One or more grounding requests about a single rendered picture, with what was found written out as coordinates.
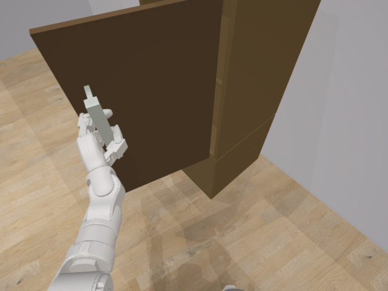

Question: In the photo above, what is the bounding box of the robot left upper arm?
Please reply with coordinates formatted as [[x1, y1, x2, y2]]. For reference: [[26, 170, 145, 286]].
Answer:
[[48, 271, 113, 291]]

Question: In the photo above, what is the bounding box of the handle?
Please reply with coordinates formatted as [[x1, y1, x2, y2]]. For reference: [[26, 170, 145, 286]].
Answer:
[[84, 85, 123, 157]]

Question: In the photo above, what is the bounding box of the left robot forearm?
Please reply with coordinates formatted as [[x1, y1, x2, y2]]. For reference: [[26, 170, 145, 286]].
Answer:
[[47, 166, 125, 291]]

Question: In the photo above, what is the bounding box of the robot left hand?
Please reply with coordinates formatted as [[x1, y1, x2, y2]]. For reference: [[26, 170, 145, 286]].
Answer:
[[76, 109, 128, 174]]

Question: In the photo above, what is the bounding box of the cupboard door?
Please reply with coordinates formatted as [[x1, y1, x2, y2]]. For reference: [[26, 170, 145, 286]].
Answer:
[[29, 0, 223, 193]]

